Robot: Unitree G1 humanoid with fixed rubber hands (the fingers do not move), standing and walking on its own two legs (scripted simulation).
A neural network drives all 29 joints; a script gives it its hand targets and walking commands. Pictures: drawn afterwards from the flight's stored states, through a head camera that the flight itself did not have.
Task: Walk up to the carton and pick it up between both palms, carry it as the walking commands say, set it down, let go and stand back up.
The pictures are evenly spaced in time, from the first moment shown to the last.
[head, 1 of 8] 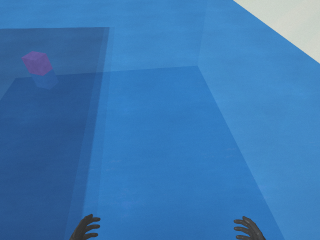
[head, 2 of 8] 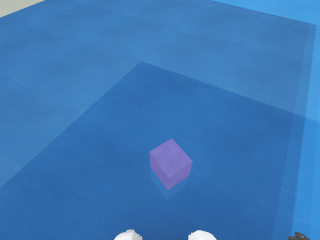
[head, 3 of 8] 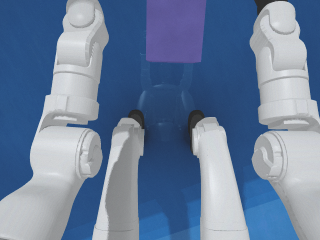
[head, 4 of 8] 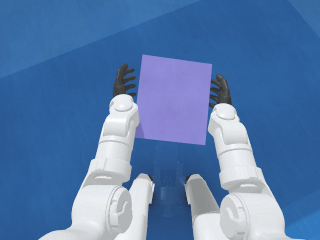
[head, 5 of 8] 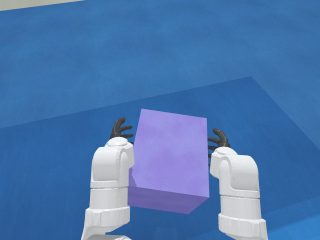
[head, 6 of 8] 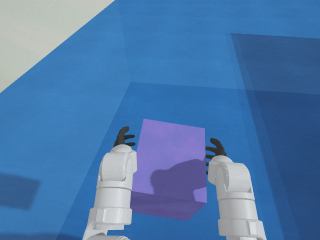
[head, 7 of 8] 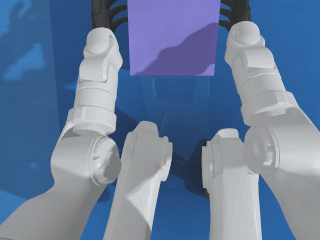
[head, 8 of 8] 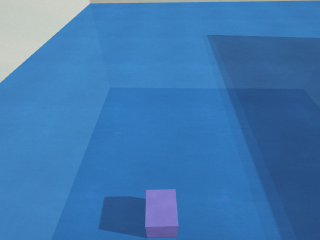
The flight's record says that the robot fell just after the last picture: no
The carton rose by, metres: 0.69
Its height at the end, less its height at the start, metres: +0.00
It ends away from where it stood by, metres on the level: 1.44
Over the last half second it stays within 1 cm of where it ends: yes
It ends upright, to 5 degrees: yes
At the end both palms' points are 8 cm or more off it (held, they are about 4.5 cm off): yes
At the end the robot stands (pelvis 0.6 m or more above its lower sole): yes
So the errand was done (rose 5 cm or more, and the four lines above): yes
